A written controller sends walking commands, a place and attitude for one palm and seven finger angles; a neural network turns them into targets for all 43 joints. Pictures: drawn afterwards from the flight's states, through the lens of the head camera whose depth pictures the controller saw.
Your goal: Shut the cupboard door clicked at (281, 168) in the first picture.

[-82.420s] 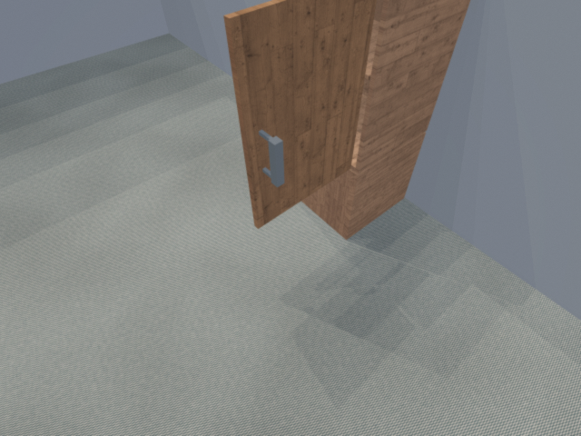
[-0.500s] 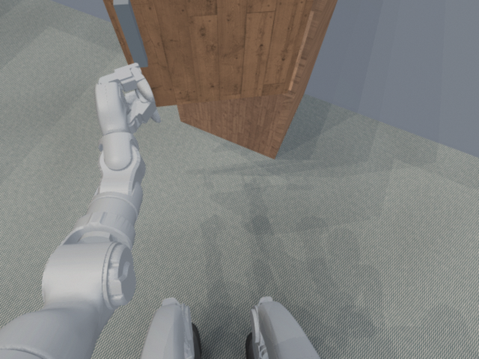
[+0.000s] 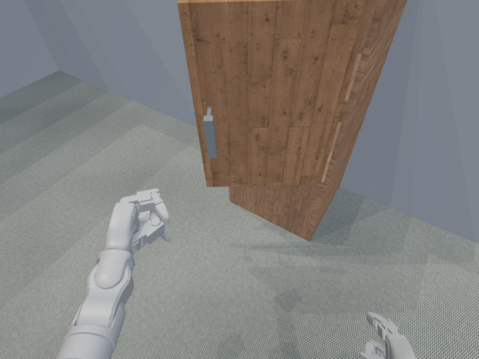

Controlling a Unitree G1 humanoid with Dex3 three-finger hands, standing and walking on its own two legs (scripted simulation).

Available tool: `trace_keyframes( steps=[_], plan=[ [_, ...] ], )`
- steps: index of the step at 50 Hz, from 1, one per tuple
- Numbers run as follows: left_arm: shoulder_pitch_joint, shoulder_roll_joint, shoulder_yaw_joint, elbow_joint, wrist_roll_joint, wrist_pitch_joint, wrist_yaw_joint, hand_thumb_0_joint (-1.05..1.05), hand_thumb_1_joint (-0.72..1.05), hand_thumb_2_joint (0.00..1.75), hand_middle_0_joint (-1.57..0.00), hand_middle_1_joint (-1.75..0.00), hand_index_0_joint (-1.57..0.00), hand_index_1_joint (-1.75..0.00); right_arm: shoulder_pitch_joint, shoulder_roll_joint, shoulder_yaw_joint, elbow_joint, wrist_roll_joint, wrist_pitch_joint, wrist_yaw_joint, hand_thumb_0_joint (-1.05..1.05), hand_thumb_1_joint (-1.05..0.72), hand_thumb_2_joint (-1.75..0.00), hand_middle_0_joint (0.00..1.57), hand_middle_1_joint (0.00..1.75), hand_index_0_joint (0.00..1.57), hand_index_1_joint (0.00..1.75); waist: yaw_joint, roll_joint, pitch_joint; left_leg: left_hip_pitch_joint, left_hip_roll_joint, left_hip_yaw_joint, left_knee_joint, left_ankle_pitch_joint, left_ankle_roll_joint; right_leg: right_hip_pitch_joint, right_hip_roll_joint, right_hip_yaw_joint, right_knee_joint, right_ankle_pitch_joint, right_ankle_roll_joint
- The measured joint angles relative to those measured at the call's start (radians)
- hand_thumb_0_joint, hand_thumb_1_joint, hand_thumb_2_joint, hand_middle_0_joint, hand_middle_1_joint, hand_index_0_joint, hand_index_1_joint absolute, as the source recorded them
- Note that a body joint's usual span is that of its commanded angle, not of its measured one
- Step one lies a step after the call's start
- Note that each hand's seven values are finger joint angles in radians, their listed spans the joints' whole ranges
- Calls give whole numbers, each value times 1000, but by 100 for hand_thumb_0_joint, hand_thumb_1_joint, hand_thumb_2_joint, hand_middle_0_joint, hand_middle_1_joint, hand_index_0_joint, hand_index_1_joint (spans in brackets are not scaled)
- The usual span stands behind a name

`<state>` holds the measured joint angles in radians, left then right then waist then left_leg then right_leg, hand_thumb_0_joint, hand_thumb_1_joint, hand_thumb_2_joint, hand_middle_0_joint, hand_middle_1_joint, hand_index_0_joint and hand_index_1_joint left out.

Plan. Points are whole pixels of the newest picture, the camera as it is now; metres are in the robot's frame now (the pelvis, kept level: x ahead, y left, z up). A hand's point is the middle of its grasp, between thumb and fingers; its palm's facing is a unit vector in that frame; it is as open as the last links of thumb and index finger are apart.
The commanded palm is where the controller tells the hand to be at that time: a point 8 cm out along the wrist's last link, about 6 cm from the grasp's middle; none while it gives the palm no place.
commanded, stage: draw the hand back to the body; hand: left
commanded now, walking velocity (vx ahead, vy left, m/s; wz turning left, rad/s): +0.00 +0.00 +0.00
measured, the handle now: (211, 132) +0.70 +0.10 -0.04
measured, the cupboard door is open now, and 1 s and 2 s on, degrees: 34 34 34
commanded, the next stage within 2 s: step back with the hand held close in 0.96 s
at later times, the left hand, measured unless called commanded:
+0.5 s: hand (23, 254) +0.22 +0.27 +0.17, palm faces +0.41 -0.83 -0.37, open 5.4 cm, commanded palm +0.16 +0.30 +0.20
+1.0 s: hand (9, 252) +0.21 +0.26 +0.19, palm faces +0.46 -0.78 -0.42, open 7.4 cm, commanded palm +0.16 +0.30 +0.21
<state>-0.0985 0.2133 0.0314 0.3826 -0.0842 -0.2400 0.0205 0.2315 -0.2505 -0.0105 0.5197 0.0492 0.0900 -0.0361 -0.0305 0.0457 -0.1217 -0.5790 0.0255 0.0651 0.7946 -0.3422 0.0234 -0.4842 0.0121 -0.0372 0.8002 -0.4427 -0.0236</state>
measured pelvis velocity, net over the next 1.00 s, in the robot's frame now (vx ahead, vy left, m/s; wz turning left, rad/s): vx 0.02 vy -0.01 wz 0.03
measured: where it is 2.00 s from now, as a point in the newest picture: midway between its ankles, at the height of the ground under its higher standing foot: outside the picture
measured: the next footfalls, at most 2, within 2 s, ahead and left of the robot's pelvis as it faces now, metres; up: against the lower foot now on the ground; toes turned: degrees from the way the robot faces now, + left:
none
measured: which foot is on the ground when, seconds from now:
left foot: down 0.00-1.00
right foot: down 0.00-1.00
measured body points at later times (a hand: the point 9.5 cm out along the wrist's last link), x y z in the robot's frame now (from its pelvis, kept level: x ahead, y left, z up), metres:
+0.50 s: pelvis +0.01 +0.01 +0.04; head +0.00 -0.02 +0.48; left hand +0.19 +0.31 +0.19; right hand +0.21 -0.20 -0.05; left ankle +0.04 +0.11 -0.71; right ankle -0.02 -0.10 -0.71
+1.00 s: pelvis +0.02 -0.01 +0.04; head +0.00 -0.04 +0.48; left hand +0.18 +0.30 +0.22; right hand +0.22 -0.22 -0.05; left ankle +0.04 +0.11 -0.71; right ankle -0.02 -0.10 -0.71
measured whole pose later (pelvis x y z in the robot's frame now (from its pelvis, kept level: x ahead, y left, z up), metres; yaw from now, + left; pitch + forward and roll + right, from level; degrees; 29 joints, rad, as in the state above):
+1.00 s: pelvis +0.02 -0.01 +0.04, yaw +2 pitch -3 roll +0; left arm 0.47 0.35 0.33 -0.37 -0.07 -0.09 0.10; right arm 0.20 -0.23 0.02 0.63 0.01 -0.10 -0.08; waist 0.06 0.07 -0.01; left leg -0.16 0.00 0.04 0.44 -0.22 0.01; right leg -0.05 0.01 -0.06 0.42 -0.31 -0.03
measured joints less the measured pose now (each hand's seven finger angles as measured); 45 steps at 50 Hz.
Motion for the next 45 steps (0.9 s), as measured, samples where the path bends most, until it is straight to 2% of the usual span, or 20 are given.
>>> trace_keyframes(
  steps=[6, 12, 18, 24, 33, 40, 45],
  plan=[
    [104, 52, 10, -153, 18, 102, 53, 1, 90, 90, -106, -124, -106, -124, -34, 24, 41, -10, 6, -7, -41, 1, -91, -90, 20, 30, 19, 30, 34, 7, 53, 158, -14, -6, -134, 57, 5, 164, -7, -7, -143, 60, 5],
    [194, 72, 56, -310, 15, 145, 76, 1, 90, 90, -91, -106, -91, -107, -53, 30, 69, 9, -2, -51, -41, 1, -91, -90, 20, 30, 20, 30, 58, 22, 88, 272, -27, -12, -240, 101, 9, 284, -14, -13, -258, 108, 11],
    [341, 79, 108, -465, 12, 164, 68, 1, 90, 90, -74, -89, -74, -89, -52, 36, 78, 32, -14, -82, -33, 1, -91, -90, 20, 30, 20, 30, 71, 22, 102, 352, -36, -8, -318, 127, 11, 362, -19, -9, -334, 135, 16],
    [456, 116, 203, -601, 18, 177, 79, 1, 90, 90, -58, -71, -58, -71, -42, 31, 65, 60, -25, -119, -31, 1, -91, -90, 20, 30, 20, 30, 85, 21, 112, 388, -35, -15, -346, 133, 8, 407, -17, -15, -377, 146, 13],
    [585, 160, 344, -756, 11, 136, 90, 1, 90, 90, -34, -45, -34, -45, -34, 14, 35, 92, -28, -165, -25, 1, -91, -90, 20, 30, 20, 30, 104, 44, 102, 404, -38, -21, -356, 130, 6, 427, -18, -22, -390, 143, 14],
    [538, 103, 303, -674, 15, 163, 87, 1, 90, 90, -24, -34, -25, -34, -43, 11, 30, 101, -29, -166, -35, 1, -91, -90, 20, 30, 20, 30, 107, 40, 126, 402, -41, -28, -367, 143, 2, 417, -20, -29, -379, 139, 8],
    [552, 107, 275, -706, 18, 173, 84, 1, 90, 90, -22, -32, -22, -32, -33, 20, 35, 111, -35, -183, -44, 1, -91, -90, 20, 30, 20, 30, 98, 21, 118, 408, -33, -28, -362, 134, -6, 424, -12, -28, -378, 133, 1]
  ],
)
